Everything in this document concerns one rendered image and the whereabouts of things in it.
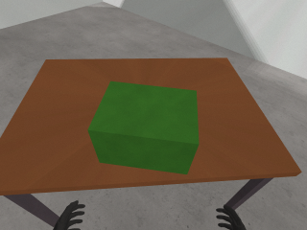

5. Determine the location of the carton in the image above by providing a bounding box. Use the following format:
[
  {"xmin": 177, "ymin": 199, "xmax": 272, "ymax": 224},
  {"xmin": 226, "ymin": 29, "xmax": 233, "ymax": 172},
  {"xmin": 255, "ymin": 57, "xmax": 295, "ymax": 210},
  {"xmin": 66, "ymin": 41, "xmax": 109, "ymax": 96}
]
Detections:
[{"xmin": 87, "ymin": 81, "xmax": 200, "ymax": 174}]

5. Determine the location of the robot left hand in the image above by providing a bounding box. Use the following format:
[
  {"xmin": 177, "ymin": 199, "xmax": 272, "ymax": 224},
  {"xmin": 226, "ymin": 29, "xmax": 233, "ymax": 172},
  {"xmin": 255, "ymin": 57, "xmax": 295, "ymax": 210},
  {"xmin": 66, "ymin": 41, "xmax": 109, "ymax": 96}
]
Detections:
[{"xmin": 53, "ymin": 200, "xmax": 85, "ymax": 230}]

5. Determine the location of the table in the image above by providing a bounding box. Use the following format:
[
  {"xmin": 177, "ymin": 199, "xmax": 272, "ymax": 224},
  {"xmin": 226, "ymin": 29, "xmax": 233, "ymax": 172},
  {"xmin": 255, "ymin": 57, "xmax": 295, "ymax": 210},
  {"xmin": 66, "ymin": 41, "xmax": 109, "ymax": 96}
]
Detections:
[{"xmin": 0, "ymin": 57, "xmax": 302, "ymax": 227}]

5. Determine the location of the robot right hand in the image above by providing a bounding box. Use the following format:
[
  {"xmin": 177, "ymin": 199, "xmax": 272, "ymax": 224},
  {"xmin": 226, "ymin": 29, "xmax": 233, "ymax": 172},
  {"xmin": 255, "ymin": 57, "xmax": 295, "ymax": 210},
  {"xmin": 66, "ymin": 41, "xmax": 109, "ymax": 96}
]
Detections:
[{"xmin": 216, "ymin": 205, "xmax": 247, "ymax": 230}]

